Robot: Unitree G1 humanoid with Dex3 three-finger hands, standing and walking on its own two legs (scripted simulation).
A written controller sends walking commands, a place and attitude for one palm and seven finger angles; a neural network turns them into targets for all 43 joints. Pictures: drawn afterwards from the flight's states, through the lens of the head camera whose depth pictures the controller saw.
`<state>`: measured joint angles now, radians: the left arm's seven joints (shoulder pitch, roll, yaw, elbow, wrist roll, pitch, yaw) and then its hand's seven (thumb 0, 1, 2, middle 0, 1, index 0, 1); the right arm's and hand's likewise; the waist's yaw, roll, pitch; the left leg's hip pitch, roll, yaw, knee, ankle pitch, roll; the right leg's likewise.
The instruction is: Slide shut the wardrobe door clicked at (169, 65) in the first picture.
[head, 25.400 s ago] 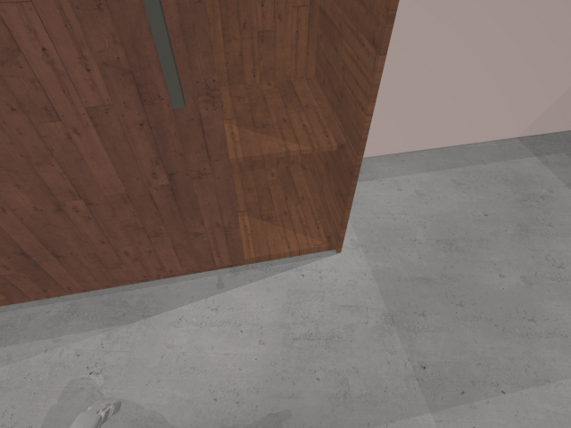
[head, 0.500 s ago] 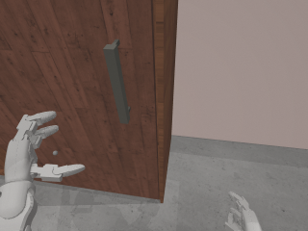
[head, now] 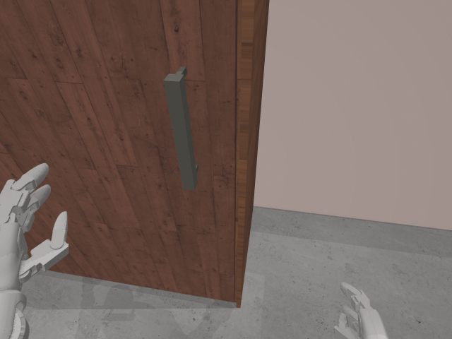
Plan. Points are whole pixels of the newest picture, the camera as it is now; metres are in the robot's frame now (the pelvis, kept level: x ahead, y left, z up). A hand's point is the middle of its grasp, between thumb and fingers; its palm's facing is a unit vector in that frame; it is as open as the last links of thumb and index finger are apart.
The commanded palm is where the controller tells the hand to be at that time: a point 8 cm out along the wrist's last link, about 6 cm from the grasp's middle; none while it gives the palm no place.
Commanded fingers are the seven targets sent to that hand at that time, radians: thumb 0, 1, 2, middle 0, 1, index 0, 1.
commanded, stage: draw the hand back to the body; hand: left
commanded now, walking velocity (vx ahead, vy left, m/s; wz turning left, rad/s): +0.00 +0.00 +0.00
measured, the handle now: (186, 133) +0.44 +0.15 +0.16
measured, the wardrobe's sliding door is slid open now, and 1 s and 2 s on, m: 0.01 0.01 0.01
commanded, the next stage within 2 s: step back with the hand held close in 0.32 s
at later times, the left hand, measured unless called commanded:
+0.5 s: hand (51, 234) +0.19 +0.27 +0.17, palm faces +0.47 -0.80 -0.36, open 7.4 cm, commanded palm +0.13 +0.30 +0.17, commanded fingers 0.00 0.90 0.90 -0.20 -0.30 -0.20 -0.30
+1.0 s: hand (29, 255) +0.15 +0.28 +0.17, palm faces +0.43 -0.77 -0.47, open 7.4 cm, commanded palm +0.10 +0.32 +0.17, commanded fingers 0.00 0.90 0.90 -0.20 -0.30 -0.20 -0.30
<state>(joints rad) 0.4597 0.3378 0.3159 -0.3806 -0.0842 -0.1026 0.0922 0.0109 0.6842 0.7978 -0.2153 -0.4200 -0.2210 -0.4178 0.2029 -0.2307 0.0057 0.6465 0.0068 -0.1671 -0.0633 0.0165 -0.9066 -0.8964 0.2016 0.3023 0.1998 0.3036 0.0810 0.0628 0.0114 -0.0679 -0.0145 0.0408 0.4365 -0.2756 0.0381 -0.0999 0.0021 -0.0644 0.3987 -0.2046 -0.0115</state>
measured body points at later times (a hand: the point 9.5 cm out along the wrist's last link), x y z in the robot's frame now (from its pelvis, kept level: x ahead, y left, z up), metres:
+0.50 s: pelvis -0.01 +0.00 +0.00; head -0.03 -0.02 +0.45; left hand +0.15 +0.31 +0.19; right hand +0.18 -0.22 -0.08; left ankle -0.02 +0.09 -0.74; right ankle +0.01 -0.11 -0.74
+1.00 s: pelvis -0.05 +0.02 -0.01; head -0.04 +0.02 +0.44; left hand +0.13 +0.32 +0.19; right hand +0.12 -0.22 -0.09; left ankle -0.02 +0.09 -0.74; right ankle +0.01 -0.11 -0.74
